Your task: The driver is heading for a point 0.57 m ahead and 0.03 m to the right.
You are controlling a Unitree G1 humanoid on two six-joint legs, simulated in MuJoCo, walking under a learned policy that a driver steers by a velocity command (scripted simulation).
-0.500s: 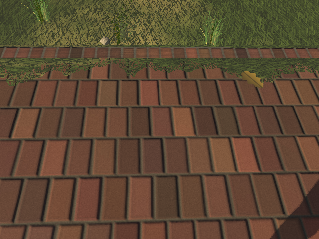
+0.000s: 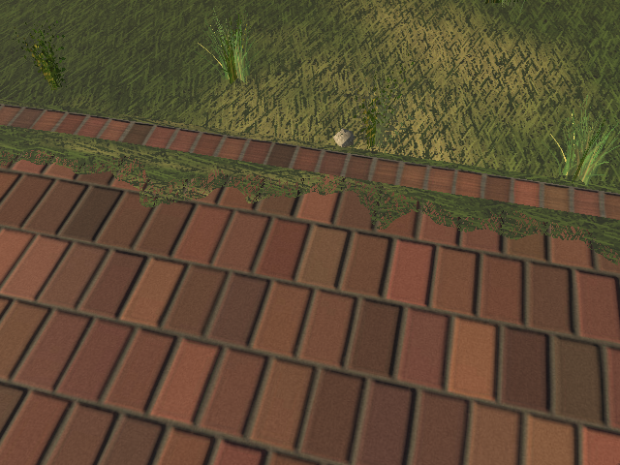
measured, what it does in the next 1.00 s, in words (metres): walks ahead: left foot, then right foot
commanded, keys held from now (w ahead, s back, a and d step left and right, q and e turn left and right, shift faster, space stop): w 0.50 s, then w+e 0.16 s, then no key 0.34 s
